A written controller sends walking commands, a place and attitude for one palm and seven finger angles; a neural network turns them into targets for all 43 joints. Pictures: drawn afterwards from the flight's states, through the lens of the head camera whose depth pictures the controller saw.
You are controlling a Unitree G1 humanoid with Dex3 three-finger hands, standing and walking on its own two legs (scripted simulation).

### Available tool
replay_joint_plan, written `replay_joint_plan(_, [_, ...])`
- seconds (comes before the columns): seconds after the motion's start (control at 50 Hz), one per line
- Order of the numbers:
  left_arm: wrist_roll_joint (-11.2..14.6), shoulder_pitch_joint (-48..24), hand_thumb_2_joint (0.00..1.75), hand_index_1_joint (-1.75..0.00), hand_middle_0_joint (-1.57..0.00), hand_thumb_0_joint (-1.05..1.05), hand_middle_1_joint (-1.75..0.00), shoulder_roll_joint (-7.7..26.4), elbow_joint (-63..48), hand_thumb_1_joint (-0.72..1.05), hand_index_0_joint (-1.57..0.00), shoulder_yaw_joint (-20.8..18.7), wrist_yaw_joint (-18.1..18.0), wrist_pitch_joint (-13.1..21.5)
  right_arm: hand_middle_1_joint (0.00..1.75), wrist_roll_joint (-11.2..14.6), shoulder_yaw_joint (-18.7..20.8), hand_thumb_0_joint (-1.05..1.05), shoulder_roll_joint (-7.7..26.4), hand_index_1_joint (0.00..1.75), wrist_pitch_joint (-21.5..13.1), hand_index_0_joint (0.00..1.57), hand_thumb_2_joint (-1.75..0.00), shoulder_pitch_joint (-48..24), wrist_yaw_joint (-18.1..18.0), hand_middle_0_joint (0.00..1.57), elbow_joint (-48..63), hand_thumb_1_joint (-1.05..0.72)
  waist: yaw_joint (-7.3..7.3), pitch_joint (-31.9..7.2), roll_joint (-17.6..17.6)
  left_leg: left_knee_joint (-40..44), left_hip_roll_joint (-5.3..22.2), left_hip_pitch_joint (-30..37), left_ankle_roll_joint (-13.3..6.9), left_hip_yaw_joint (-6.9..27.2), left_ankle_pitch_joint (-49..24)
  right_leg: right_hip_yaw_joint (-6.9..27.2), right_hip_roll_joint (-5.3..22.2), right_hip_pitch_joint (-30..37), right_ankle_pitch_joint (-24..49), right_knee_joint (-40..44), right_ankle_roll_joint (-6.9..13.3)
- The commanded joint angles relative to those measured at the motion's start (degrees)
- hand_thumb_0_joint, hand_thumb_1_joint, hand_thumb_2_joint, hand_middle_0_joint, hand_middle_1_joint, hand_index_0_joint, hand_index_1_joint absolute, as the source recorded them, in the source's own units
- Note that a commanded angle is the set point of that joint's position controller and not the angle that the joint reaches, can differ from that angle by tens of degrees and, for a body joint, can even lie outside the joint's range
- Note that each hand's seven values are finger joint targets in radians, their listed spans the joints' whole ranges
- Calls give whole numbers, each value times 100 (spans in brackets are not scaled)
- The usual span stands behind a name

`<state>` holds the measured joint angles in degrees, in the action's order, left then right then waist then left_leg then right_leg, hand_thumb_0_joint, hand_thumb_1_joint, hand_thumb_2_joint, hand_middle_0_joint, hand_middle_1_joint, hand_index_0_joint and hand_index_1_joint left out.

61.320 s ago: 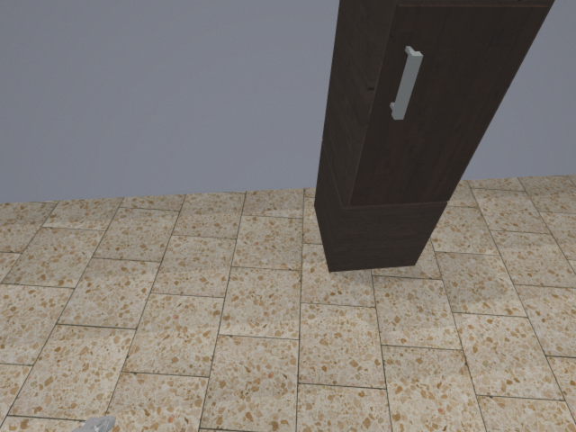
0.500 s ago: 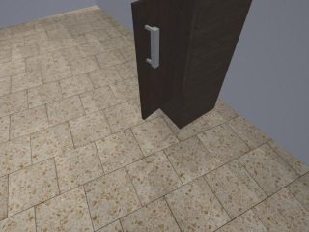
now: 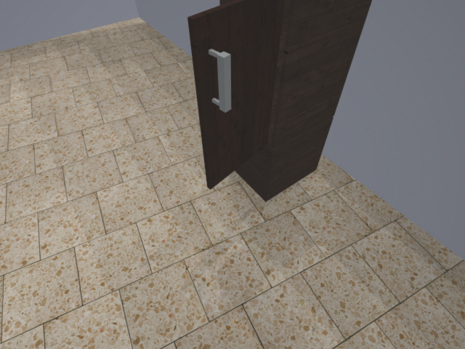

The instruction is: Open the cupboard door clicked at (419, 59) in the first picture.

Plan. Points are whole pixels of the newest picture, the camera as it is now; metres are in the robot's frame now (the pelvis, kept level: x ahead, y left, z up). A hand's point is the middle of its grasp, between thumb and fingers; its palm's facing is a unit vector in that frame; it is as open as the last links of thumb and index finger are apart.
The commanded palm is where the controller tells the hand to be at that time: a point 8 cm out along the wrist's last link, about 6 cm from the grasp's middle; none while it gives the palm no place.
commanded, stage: let the arm hang, fingers relaxed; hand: left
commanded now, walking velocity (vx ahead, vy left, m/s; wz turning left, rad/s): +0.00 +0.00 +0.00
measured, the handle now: (219, 81) +0.71 +0.08 +0.09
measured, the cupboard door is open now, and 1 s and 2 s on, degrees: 100 100 100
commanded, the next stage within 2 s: look to check the result in 0.04 s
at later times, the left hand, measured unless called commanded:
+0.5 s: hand out of the picture +0.03 +0.18 -0.17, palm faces +0.04 -0.97 -0.24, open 7.4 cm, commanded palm none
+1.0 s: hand out of the picture +0.07 +0.20 -0.16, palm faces +0.02 -0.96 -0.28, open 7.4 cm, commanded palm none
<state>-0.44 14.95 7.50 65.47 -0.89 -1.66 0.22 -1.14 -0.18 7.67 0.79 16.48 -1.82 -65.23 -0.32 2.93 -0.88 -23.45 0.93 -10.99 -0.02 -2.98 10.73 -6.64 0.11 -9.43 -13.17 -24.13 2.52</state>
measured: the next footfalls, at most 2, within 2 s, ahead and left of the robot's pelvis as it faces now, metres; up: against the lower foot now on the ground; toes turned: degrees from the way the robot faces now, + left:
none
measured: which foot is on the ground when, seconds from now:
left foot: down 0.00-1.00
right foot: down 0.00-1.00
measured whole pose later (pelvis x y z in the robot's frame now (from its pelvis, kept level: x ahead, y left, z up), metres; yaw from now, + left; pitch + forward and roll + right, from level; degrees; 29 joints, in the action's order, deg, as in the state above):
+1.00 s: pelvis +0.03 -0.02 +0.00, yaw +0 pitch -2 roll +0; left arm -0.5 10.1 13.1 64.9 -1.5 -0.9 1.1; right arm -1.0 0.3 14.4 0.6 10.2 -1.5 -64.8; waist -0.1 3.4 -1.4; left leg -19.7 2.0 -6.9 1.4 -2.6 10.9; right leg -6.9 -1.4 -4.9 -13.1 -19.5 3.5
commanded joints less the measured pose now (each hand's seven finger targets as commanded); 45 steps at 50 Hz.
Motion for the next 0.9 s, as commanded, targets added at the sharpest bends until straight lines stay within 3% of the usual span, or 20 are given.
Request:
replay_joint_plan(0.0, [10,346,90,-30,-20,0,-30,723,-121,90,-20,-104,-61,112,30,3,94,0,483,30,-82,20,-90,368,-17,20,95,-90,-11,112,9,430,475,-41,-116,481,-355,722,708,-56,265,688,65])
replay_joint_plan(0.32, [10,162,90,-30,-20,0,-30,884,-137,90,-20,-130,-42,132,30,6,129,0,778,30,-104,20,-90,139,-33,20,119,-90,-18,151,-7,505,532,92,-119,527,-536,701,692,72,517,728,63])
replay_joint_plan(0.88, [3,-375,90,-30,-20,0,-30,1507,-296,90,-20,-204,-8,212,30,11,186,0,1371,30,-129,20,-90,-472,-2,20,254,-90,-13,-167,84,571,614,425,-80,513,-917,757,807,445,1489,847,65])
